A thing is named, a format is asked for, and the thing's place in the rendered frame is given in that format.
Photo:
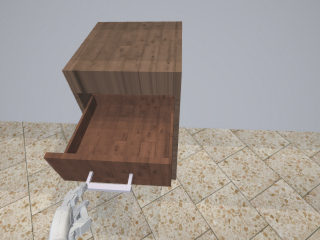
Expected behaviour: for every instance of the left robot hand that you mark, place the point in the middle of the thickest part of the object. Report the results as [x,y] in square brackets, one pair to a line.
[70,222]

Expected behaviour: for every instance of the drawer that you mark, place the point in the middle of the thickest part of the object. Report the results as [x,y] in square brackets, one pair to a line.
[118,135]

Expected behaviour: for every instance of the handle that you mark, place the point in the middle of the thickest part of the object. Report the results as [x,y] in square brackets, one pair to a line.
[119,188]

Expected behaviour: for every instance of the cabinet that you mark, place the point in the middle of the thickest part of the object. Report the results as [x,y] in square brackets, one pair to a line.
[130,58]

